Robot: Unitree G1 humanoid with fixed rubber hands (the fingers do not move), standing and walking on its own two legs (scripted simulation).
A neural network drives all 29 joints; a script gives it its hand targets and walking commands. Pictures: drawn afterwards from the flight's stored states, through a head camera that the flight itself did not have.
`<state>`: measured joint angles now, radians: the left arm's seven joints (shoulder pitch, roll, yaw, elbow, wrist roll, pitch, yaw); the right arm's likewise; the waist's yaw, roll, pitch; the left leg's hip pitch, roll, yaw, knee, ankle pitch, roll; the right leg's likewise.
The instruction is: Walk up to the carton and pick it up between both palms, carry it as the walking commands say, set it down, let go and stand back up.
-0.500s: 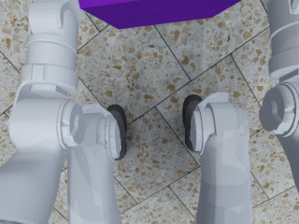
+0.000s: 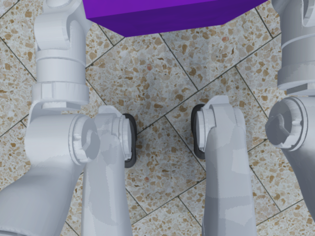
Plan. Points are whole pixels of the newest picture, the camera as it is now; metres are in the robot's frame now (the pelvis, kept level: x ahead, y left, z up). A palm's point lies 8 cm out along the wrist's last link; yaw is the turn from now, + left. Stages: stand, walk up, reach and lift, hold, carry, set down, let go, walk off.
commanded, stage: reach and lift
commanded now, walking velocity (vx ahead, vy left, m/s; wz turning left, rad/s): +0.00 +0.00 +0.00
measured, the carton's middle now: out of the picture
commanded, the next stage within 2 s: none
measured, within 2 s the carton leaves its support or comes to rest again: neither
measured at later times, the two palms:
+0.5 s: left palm out of the picture +0.54 +0.12 -0.04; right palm out of the picture +0.53 -0.22 -0.03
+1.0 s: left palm out of the picture +0.52 +0.13 +0.03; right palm out of the picture +0.52 -0.22 +0.03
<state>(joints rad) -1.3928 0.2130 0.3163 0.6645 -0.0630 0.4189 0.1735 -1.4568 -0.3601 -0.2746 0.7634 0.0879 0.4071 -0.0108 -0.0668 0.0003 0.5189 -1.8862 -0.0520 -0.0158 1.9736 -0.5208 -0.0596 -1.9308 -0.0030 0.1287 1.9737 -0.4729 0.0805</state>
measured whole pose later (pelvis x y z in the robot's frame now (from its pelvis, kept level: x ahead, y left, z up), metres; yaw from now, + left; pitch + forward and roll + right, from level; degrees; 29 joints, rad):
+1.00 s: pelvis -0.01 +0.01 +0.11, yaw -2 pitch +20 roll +2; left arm -1.20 0.11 0.42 0.44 0.04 0.51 0.11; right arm -1.29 -0.23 -0.36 0.56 -0.04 0.49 0.03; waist -0.04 0.00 0.52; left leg -1.51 -0.06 -0.02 1.60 -0.44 -0.05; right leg -1.56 0.01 0.13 1.59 -0.38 0.08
